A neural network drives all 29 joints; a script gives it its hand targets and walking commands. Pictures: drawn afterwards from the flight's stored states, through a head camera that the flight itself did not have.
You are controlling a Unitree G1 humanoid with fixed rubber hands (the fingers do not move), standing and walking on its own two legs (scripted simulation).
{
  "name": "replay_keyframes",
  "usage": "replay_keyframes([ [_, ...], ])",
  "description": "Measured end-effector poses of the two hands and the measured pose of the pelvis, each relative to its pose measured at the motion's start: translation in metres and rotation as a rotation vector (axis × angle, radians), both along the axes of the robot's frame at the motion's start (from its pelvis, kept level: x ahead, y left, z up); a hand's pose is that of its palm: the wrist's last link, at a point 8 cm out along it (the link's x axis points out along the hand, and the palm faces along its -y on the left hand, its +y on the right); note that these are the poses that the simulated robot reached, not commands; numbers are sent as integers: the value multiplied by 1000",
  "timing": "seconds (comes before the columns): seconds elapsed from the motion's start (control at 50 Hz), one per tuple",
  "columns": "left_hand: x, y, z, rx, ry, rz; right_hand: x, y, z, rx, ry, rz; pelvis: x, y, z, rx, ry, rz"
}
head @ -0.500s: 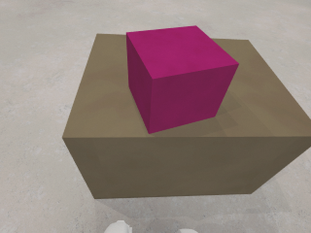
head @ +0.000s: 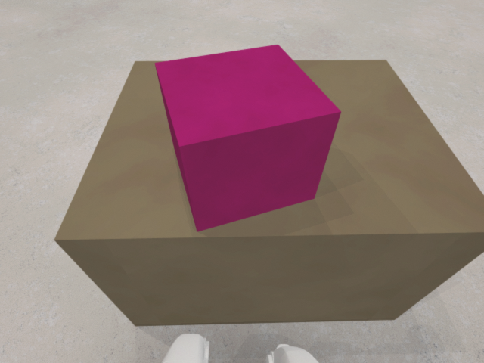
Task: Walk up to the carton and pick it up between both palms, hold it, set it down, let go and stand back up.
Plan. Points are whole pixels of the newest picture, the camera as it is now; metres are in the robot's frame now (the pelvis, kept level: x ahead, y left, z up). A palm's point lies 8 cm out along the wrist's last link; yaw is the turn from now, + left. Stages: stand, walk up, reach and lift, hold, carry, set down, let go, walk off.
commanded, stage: walk up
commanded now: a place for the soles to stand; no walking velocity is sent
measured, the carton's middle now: (239, 134) +0.57 +0.02 +0.05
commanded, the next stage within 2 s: none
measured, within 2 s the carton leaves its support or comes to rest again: neither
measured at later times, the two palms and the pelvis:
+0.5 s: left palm out of the picture +0.13 +0.34 -0.09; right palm out of the picture +0.13 -0.29 -0.06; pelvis +0.06 +0.04 +0.02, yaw -1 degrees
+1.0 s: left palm out of the picture +0.15 +0.34 -0.08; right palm (435, 361) +0.15 -0.30 -0.07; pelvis +0.08 +0.03 +0.02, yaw +0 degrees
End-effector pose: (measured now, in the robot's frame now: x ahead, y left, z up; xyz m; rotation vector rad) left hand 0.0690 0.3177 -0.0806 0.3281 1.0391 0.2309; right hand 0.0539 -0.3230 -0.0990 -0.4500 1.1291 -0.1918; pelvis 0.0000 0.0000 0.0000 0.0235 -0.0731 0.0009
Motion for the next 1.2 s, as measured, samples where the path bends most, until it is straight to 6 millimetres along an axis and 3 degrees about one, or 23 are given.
replay_keyframes([
  [0.12,15,-20,8,-33,-10,20,47,-2,14,9,-55,19,18,-5,14,5,8,5],
  [0.32,41,1,-6,-53,31,33,77,18,23,-27,-28,20,48,18,13,-32,43,4],
  [0.44,53,18,-13,-79,57,34,76,35,35,-54,-28,2,59,39,16,-44,20,-9],
  [0.58,57,35,-7,-45,69,16,73,35,42,-68,-33,-7,60,40,19,-54,10,-17],
  [0.74,50,21,-6,-17,63,21,76,20,23,-43,7,-8,57,23,12,-43,23,-4],
  [1.0,77,21,-4,-28,42,11,100,26,31,-44,-17,-2,77,28,17,-38,39,-10],
  [1.2,84,21,-1,-17,23,2,119,27,30,-36,-54,9,81,27,16,-36,41,-11],
])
